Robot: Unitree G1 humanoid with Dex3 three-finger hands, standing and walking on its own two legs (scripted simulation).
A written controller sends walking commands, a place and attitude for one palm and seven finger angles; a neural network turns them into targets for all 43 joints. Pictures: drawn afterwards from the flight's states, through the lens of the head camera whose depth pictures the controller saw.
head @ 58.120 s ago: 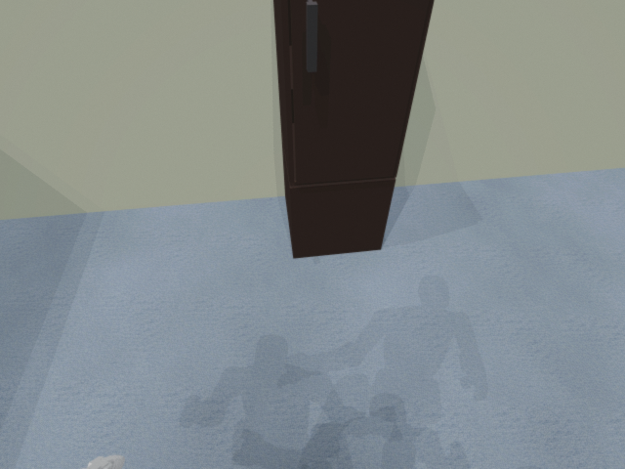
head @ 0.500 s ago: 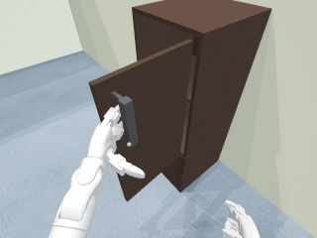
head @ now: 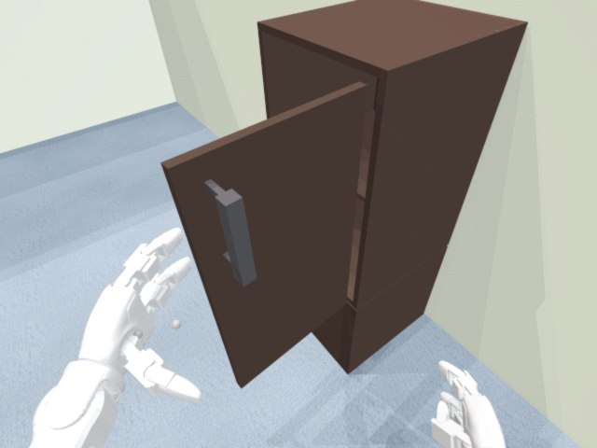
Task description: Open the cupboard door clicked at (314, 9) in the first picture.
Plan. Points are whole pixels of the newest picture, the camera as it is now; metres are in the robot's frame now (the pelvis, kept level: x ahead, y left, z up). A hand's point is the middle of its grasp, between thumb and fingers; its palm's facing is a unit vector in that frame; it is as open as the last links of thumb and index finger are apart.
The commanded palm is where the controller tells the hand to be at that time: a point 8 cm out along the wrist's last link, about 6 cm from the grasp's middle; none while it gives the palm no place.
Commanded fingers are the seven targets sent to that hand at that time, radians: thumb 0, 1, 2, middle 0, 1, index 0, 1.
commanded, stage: slide the hand sideways off the handle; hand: left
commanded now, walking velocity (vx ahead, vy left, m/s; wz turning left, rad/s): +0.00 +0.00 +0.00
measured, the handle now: (229, 233) +0.35 +0.13 +0.14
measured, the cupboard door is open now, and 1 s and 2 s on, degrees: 94 94 94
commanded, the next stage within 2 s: draw the hand back to the body in 0.16 s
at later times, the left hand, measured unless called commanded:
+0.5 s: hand (147, 335) +0.20 +0.18 +0.14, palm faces -0.06 -1.00 -0.08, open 16.3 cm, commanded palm +0.16 +0.24 +0.14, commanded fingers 0.00 -0.50 0.30 -0.15 -0.30 -0.15 -0.30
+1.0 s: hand (91, 336) +0.19 +0.24 +0.15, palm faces +0.31 -0.90 -0.30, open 14.5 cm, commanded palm +0.14 +0.28 +0.16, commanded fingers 0.00 0.13 0.57 -0.17 -0.30 -0.17 -0.30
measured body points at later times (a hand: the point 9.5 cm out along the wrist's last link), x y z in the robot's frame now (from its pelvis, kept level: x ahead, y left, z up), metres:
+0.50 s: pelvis -0.02 +0.01 +0.00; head -0.05 -0.01 +0.45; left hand +0.19 +0.24 +0.15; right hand +0.17 -0.20 -0.07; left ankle +0.00 +0.14 -0.73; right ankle -0.03 -0.09 -0.73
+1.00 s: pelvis -0.02 +0.02 +0.01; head -0.03 +0.01 +0.46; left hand +0.16 +0.28 +0.17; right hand +0.18 -0.19 -0.07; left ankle +0.00 +0.14 -0.73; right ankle -0.03 -0.09 -0.73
